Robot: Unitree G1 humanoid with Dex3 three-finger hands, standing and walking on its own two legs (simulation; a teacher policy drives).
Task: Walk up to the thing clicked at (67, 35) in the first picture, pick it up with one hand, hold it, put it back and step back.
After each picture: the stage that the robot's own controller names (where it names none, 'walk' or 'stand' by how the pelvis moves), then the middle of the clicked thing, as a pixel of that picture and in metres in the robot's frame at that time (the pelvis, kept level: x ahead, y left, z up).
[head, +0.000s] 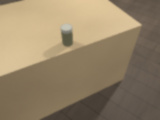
stand; (67, 35) +0.75 +0.10 -0.08
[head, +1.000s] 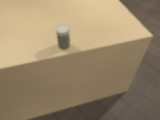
walk; (63, 37) +0.68 +0.13 -0.05
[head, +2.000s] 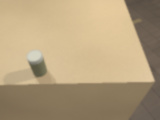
stand; (37, 63) +0.48 +0.25 -0.07
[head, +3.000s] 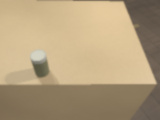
stand; (40, 63) +0.50 +0.19 -0.05
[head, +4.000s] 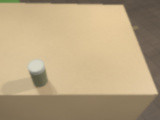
stand; (38, 73) +0.45 +0.20 -0.07
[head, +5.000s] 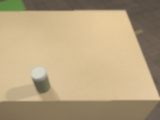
stand; (40, 80) +0.44 +0.20 -0.08
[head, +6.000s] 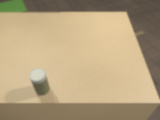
stand; (40, 82) +0.43 +0.20 -0.09
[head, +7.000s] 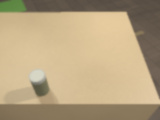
stand; (39, 83) +0.43 +0.20 -0.08
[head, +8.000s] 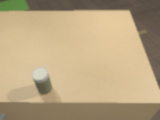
rise first; (42, 81) +0.43 +0.20 -0.08
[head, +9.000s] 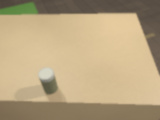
go down; (48, 81) +0.44 +0.19 -0.08
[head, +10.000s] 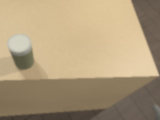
go down; (22, 53) +0.44 +0.18 -0.01
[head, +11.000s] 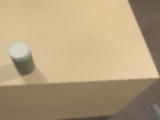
approach; (22, 59) +0.45 +0.18 -0.01
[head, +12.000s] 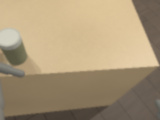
close in; (13, 48) +0.46 +0.19 +0.02
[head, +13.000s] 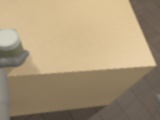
lift; (11, 48) +0.46 +0.18 +0.02
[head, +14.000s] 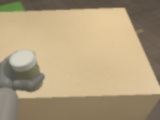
lift; (27, 71) +0.34 +0.17 +0.13
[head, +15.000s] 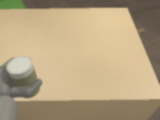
hold; (25, 78) +0.32 +0.18 +0.11
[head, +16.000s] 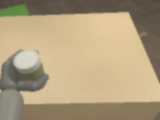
hold; (32, 71) +0.33 +0.16 +0.14
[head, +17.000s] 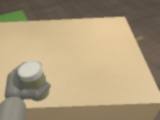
hold; (35, 81) +0.32 +0.16 +0.11
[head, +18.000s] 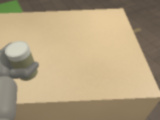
crouch; (23, 61) +0.38 +0.19 +0.12
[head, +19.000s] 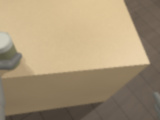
lower; (5, 52) +0.46 +0.19 +0.00
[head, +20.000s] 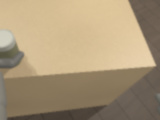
lower; (7, 49) +0.46 +0.19 +0.02
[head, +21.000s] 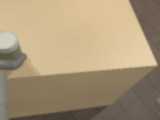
lower; (10, 51) +0.45 +0.19 +0.02
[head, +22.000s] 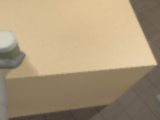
lower; (8, 50) +0.46 +0.19 +0.02
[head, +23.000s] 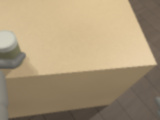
rest; (9, 50) +0.46 +0.19 +0.02
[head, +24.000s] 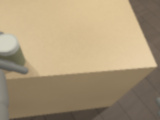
withdraw; (11, 53) +0.45 +0.19 +0.02
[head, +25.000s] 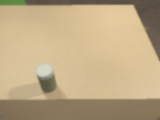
sink last; (46, 78) +0.42 +0.17 -0.03
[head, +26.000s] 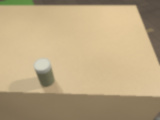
stand; (44, 72) +0.45 +0.19 -0.03
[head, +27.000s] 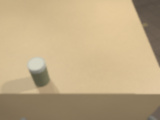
stand; (39, 72) +0.43 +0.19 -0.02
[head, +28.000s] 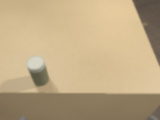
stand; (38, 71) +0.43 +0.19 -0.02
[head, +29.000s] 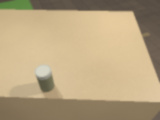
stand; (45, 78) +0.44 +0.18 -0.07
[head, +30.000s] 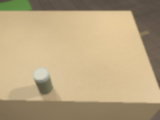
stand; (43, 81) +0.43 +0.19 -0.08
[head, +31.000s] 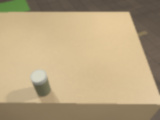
stand; (41, 83) +0.42 +0.20 -0.08
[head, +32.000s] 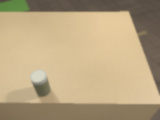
stand; (41, 83) +0.42 +0.20 -0.08
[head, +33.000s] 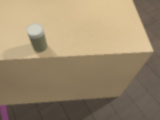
walk; (37, 38) +0.56 +0.21 -0.06
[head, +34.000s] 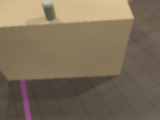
walk; (49, 10) +0.91 +0.26 -0.07
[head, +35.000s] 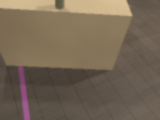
stand; out of the picture +1.08 +0.16 -0.07
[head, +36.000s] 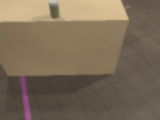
stand; (54, 8) +1.03 +0.19 -0.08
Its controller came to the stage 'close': yes
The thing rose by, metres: 0.23
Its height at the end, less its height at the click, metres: +0.00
